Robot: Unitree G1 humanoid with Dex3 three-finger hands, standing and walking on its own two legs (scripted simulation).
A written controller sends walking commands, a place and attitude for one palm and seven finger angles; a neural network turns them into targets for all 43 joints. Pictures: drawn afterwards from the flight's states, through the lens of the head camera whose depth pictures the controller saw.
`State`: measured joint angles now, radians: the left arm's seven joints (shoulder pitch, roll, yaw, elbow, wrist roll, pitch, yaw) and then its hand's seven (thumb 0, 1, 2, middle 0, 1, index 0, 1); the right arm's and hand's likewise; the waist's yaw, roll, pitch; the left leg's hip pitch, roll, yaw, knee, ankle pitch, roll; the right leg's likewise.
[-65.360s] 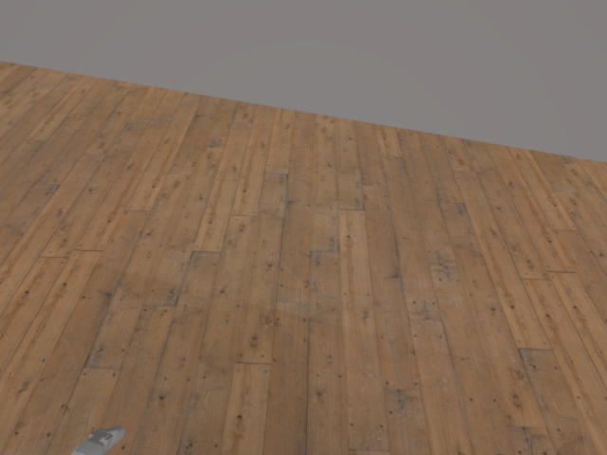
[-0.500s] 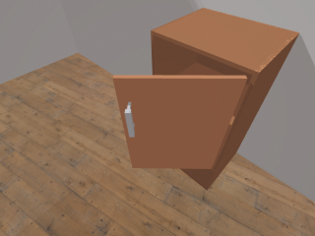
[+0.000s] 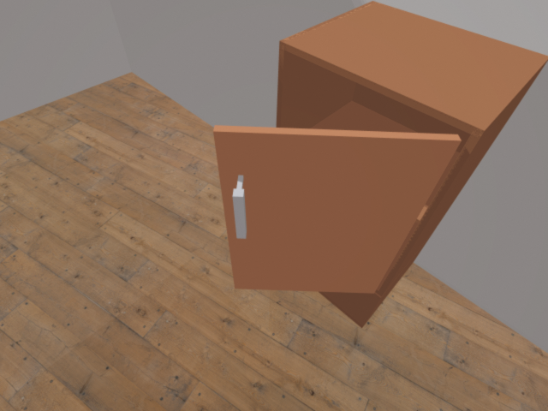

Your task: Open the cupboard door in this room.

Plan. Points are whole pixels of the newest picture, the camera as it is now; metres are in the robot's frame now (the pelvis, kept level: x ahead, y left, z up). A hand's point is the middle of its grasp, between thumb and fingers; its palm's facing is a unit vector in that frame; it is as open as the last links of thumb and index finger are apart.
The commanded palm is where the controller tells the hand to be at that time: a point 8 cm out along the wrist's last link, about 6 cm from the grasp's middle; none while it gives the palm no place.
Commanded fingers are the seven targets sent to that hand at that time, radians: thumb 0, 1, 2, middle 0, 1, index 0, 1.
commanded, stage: come to a stop and stand still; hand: left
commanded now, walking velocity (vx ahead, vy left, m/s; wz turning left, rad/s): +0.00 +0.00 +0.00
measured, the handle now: (241, 207) +0.50 +0.10 -0.05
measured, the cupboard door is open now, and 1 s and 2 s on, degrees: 42 42 42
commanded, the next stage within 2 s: look again from close up in 0.88 s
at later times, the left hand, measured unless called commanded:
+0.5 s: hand out of the picture -0.01 +0.14 -0.18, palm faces +0.03 -0.99 -0.17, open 7.3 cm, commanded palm none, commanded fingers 0.00 0.90 0.90 -0.20 -0.30 -0.20 -0.30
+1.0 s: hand out of the picture -0.02 +0.12 -0.18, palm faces +0.03 -0.99 -0.14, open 7.3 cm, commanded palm none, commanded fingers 0.00 0.90 0.90 -0.20 -0.30 -0.20 -0.30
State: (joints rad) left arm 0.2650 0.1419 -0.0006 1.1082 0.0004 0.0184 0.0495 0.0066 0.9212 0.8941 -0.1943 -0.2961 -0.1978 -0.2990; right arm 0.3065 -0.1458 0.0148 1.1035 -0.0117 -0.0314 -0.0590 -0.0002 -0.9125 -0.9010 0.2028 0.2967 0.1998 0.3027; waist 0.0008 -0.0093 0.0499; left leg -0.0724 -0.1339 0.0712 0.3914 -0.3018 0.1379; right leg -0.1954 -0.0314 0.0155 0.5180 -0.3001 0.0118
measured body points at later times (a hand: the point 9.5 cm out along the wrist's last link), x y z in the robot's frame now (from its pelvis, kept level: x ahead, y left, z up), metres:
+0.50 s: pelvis +0.00 -0.02 +0.00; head +0.02 -0.01 +0.45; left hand -0.01 +0.19 -0.16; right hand -0.01 -0.24 -0.15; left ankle -0.05 +0.02 -0.74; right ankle -0.01 -0.14 -0.74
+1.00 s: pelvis -0.01 -0.03 +0.01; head +0.02 -0.02 +0.45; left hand -0.02 +0.17 -0.16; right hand -0.02 -0.24 -0.15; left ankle -0.05 +0.02 -0.74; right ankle -0.01 -0.14 -0.74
